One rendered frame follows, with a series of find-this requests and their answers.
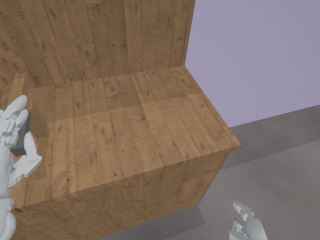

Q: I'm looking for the counter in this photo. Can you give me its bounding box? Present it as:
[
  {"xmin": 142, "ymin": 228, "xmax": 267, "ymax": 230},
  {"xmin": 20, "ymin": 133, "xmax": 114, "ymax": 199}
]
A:
[{"xmin": 0, "ymin": 0, "xmax": 241, "ymax": 240}]

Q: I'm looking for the robot left forearm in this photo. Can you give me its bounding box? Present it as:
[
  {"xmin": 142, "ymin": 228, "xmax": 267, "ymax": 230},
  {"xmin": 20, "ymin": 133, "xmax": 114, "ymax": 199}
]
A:
[{"xmin": 0, "ymin": 196, "xmax": 17, "ymax": 240}]

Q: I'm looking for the robot right hand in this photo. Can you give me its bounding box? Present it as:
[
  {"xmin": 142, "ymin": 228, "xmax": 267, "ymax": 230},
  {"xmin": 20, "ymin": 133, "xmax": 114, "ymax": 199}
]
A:
[{"xmin": 229, "ymin": 200, "xmax": 268, "ymax": 240}]

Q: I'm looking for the tap lever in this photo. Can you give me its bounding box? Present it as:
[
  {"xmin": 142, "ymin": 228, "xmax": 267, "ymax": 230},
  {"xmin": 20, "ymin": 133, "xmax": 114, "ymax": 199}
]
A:
[{"xmin": 10, "ymin": 110, "xmax": 31, "ymax": 157}]

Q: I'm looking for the robot left hand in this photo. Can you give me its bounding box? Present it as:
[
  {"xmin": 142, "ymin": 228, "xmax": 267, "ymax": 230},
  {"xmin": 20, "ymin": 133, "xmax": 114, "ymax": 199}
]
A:
[{"xmin": 0, "ymin": 95, "xmax": 42, "ymax": 197}]

